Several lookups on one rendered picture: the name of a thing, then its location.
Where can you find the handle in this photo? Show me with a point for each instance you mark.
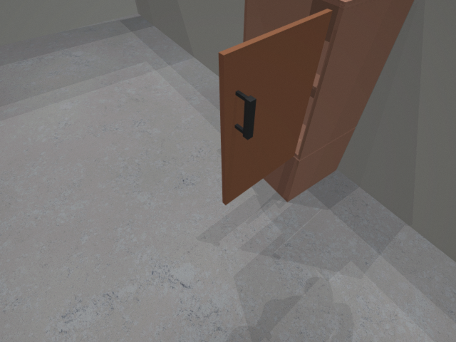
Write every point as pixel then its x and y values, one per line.
pixel 249 114

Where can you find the cupboard door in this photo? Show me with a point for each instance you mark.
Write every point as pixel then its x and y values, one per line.
pixel 277 68

